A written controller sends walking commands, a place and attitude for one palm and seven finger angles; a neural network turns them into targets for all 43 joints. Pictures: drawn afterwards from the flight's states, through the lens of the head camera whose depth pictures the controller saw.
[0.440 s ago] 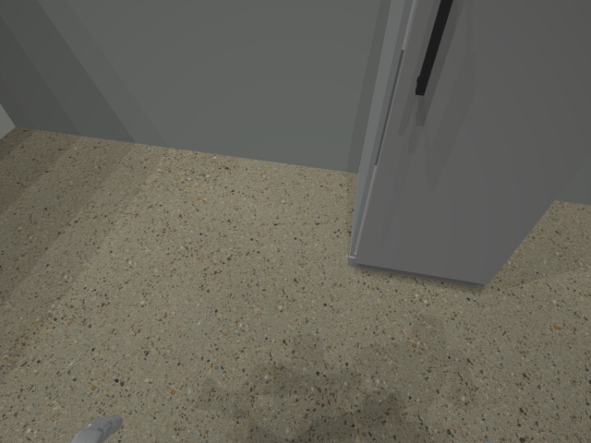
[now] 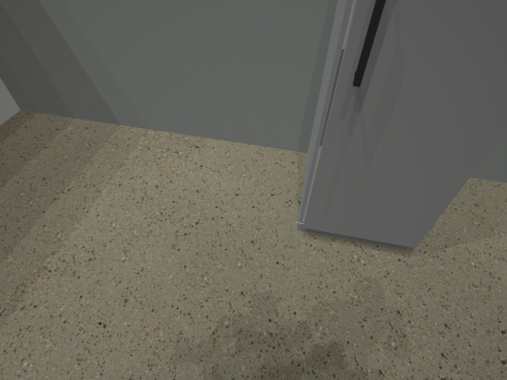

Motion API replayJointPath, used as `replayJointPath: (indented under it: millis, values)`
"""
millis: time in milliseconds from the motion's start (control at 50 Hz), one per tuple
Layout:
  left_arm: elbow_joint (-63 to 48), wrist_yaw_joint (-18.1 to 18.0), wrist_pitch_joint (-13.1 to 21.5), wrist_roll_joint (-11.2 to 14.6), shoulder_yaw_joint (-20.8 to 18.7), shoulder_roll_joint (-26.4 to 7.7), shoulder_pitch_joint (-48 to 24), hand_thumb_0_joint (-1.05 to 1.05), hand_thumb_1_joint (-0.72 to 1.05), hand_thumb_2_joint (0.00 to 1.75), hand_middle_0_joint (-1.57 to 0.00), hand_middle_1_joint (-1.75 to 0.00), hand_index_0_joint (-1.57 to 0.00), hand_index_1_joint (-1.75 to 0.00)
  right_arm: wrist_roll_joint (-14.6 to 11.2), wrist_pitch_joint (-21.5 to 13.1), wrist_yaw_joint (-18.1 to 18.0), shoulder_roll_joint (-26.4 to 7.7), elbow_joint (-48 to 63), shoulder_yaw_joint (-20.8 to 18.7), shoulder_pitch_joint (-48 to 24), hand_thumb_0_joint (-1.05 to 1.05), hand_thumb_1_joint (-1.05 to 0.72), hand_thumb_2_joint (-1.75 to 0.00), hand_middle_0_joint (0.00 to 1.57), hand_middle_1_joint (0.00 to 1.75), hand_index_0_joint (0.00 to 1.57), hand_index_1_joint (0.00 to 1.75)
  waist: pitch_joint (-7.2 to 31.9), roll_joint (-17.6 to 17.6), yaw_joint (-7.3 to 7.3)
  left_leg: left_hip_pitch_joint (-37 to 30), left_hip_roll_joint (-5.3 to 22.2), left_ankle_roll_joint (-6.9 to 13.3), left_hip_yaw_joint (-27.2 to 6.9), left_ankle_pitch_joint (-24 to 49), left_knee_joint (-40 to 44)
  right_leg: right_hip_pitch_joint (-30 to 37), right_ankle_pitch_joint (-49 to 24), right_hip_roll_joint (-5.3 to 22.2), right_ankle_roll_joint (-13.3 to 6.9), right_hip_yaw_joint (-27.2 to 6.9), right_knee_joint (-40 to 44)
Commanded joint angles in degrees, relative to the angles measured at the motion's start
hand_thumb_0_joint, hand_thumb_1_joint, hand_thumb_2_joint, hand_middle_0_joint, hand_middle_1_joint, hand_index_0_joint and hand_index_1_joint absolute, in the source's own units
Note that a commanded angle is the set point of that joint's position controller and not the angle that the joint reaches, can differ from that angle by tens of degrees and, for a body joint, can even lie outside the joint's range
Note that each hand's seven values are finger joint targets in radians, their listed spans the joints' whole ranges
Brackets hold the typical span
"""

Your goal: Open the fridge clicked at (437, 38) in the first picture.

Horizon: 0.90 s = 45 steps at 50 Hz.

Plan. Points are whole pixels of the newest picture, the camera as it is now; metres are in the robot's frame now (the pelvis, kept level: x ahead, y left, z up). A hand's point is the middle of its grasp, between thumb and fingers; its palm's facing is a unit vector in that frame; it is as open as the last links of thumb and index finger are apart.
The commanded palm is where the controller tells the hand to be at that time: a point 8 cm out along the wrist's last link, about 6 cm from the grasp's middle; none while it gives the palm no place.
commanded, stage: stand and wait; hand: left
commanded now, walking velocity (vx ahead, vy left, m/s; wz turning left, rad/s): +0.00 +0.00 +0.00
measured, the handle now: (373, 19) +0.85 -0.22 +0.22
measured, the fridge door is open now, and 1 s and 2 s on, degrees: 0 0 0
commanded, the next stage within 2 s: look at it before walking up in 0.38 s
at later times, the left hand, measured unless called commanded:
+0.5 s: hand out of the picture +0.06 +0.24 -0.15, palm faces -0.03 -0.94 -0.33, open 7.4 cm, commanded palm none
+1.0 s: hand out of the picture +0.06 +0.24 -0.15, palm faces -0.03 -0.94 -0.33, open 7.4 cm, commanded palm none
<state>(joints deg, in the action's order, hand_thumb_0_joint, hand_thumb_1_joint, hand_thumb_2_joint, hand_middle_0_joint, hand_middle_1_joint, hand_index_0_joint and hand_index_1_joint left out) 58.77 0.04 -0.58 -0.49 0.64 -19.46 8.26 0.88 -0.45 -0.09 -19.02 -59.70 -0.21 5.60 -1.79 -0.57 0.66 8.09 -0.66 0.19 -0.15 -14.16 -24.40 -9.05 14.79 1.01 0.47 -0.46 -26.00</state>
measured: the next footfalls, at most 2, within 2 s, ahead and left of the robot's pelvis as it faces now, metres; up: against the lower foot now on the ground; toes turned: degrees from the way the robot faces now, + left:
left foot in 2.00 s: +0.03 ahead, +0.12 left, +0.00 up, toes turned -27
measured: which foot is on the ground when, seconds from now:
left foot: down 0.00-1.00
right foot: down 0.00-1.00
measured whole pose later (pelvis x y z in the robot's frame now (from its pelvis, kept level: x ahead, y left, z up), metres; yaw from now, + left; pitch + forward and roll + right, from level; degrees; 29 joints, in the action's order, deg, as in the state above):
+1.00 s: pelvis -0.01 +0.00 +0.00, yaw +0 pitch -2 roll +0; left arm 62.3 0.2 0.1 -0.5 0.6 -19.7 7.8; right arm 0.6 -0.9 0.1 -19.1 -64.0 -0.1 6.4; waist -2.3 -0.6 0.4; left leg 7.9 -0.2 -0.2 -0.1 -11.2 -20.7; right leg -8.7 11.6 0.5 0.3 -0.5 -21.9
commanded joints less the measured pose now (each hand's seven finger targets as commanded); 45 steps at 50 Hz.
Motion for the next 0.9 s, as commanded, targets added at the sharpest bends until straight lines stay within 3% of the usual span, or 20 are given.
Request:
replayJointPath:
  millis: [0,100,160,460,880]
  values:
    - [-3.3,-0.7,1.8,-0.1,-2.8,-11.9,-3.5,0.00,0.90,0.90,-0.20,-0.30,-0.20,-0.30,-0.2,-1.3,-0.8,-11.7,3.5,-2.3,-3.3,0.00,-0.90,-0.90,0.20,0.30,0.20,0.30,3.8,0.9,-0.64,-0.3,6.5,1.8,-4.7,8.7,4.4,0.2,-9.6,5.9,-2.4,-5.6,5.4]
    - [-2.1,-0.6,1.9,-0.1,-2.8,-12.1,-3.5,0.00,0.90,0.90,-0.20,-0.30,-0.20,-0.30,-0.2,-1.3,-0.6,-11.9,2.0,-2.1,-2.3,0.00,-0.90,-0.90,0.20,0.30,0.20,0.30,2.7,0.0,-0.71,0.7,6.5,1.5,-5.1,6.1,5.3,-0.4,-5.6,5.9,-2.6,-6.3,6.9]
    - [-1.4,-0.6,2.1,0.0,-2.7,-12.0,-3.1,0.00,0.90,0.90,-0.20,-0.30,-0.20,-0.30,-0.3,-1.5,-0.6,-11.9,1.3,-2.0,-1.8,0.00,-0.90,-0.90,0.20,0.30,0.20,0.30,4.1,-0.1,-0.65,0.0,6.8,1.6,-5.3,7.4,5.4,0.6,-6.8,6.0,-2.6,-6.2,6.8]
    - [-0.3,-0.6,2.0,-0.1,-2.6,-11.8,-3.2,0.00,0.90,0.90,-0.20,-0.30,-0.20,-0.30,-0.3,-1.5,-0.5,-11.9,-0.5,-2.0,-0.9,0.00,-0.90,-0.90,0.20,0.30,0.20,0.30,1.9,0.1,-0.55,1.1,7.0,1.4,-5.8,5.2,7.0,-0.9,-3.2,5.8,-2.4,-6.4,8.2]
    - [0.0,-0.6,2.2,-0.2,-2.6,-11.7,-3.0,0.00,0.90,0.90,-0.20,-0.30,-0.20,-0.30,-0.4,-1.6,-0.6,-12.1,-0.6,-2.0,-1.4,0.00,-0.90,-0.90,0.20,0.30,0.20,0.30,3.2,1.1,-0.65,-0.6,7.4,1.3,-5.7,8.8,7.1,0.3,-8.2,5.8,-2.2,-5.9,7.9]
